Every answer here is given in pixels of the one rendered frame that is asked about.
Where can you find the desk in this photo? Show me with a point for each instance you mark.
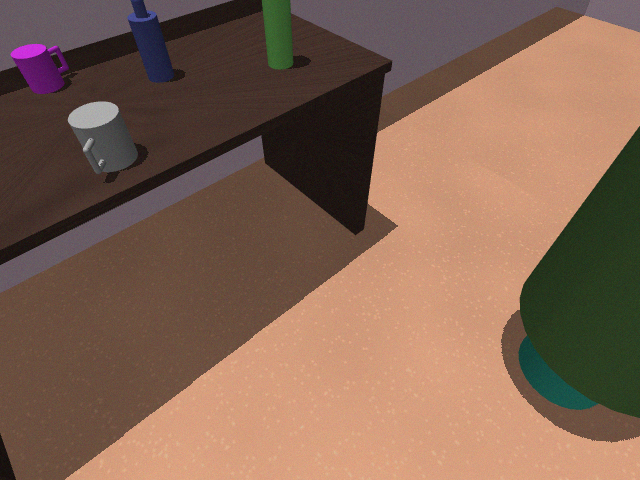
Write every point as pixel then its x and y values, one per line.
pixel 318 121

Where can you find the potted plant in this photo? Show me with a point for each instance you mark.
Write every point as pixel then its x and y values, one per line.
pixel 580 306

